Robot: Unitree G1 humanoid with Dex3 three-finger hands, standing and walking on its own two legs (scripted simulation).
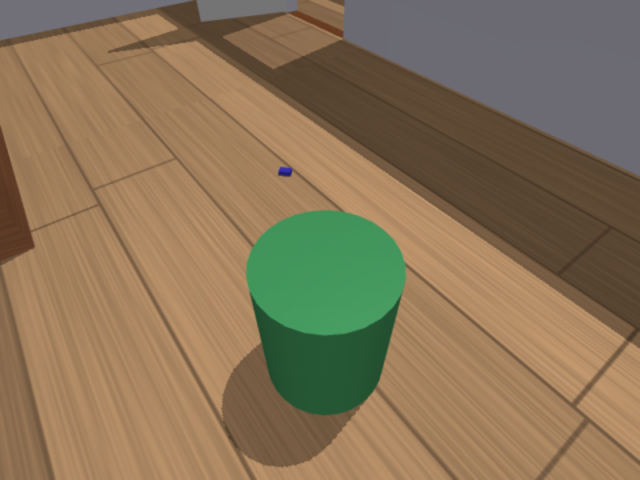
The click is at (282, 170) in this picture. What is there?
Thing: small brick
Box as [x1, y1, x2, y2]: [278, 167, 291, 175]
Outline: 280,167 278,171 279,174 290,175 291,168
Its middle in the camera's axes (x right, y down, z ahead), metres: -0.18 -0.36 +2.04
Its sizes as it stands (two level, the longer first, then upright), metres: 0.062 0.038 0.025
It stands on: the floor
